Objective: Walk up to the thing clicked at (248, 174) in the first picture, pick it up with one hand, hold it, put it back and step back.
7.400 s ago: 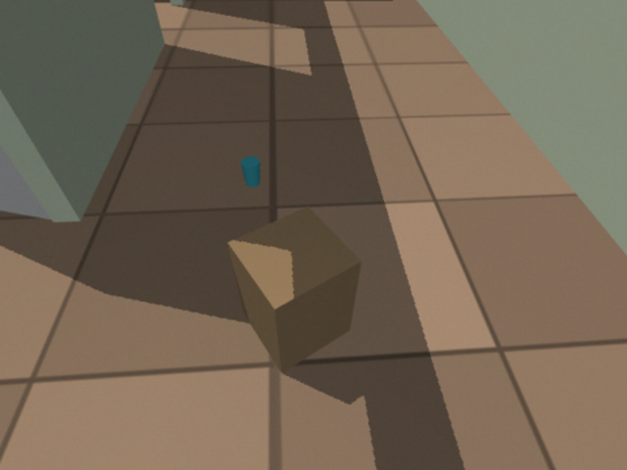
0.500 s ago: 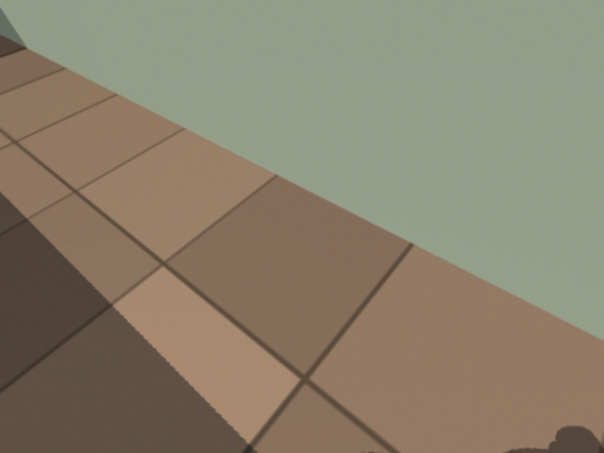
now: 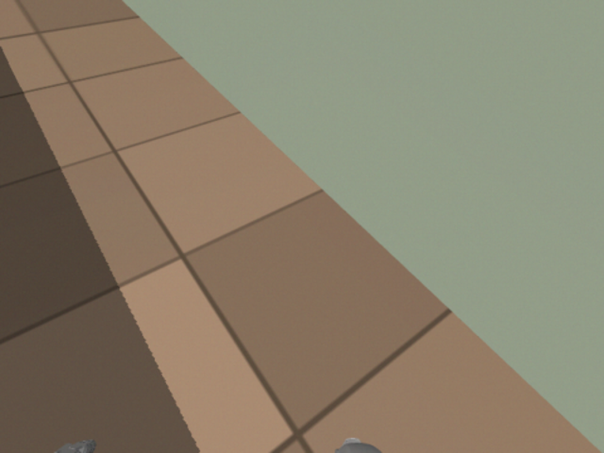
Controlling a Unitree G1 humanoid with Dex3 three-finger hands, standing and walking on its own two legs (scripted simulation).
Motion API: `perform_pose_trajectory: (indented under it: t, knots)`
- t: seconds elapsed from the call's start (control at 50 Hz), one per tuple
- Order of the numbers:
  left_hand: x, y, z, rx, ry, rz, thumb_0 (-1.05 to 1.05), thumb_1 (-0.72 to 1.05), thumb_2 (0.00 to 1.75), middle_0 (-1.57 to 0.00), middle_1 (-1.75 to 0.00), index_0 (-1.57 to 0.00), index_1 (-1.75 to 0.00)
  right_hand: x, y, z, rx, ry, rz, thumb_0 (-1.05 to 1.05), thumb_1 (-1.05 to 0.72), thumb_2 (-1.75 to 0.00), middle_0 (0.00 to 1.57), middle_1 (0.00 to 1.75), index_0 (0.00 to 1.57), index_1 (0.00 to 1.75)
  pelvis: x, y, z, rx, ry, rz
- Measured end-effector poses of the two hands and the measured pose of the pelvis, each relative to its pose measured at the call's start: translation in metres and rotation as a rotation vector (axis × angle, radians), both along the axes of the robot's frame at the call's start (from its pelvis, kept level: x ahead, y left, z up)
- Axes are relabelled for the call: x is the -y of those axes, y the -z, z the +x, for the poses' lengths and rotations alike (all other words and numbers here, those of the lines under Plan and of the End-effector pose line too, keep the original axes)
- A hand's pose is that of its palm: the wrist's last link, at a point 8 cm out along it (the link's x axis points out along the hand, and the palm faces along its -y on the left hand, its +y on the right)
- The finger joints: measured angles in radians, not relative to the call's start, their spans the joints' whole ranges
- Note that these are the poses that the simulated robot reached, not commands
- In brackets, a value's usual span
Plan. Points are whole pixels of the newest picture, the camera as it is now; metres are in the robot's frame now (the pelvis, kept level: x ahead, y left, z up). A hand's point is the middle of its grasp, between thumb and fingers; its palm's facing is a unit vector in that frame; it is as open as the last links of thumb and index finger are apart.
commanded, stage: walk up
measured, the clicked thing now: out of the picture +0.63 +1.23 -0.70
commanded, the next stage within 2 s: stand in 1.96 s
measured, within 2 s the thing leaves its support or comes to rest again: neither
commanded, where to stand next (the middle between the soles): +0.17 -0.03 m, yaw +27 degrees
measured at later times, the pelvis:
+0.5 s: pelvis +0.09 -0.07 -0.01, yaw +17 degrees
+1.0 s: pelvis +0.08 -0.05 -0.02, yaw +26 degrees
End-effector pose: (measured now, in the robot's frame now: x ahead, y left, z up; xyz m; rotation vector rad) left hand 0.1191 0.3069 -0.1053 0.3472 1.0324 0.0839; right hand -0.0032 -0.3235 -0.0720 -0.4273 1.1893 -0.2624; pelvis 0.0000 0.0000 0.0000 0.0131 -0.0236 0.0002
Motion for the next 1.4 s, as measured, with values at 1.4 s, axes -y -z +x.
perform_pose_trajectory:
  t: [1.4]
  knots:
    - [0.058, 0.008, -0.107, -0.168, -0.614, -0.028, 0.0, 0.91, 0.9, -0.2, -0.3, -0.2, -0.3, -0.048, 0.03, 0.307, -0.027, -0.515, 0.101, 0.01, -0.91, -0.9, 0.21, 0.3, 0.21, 0.3, 0.048, -0.009, 0.096, 0.014, -0.497, -0.025]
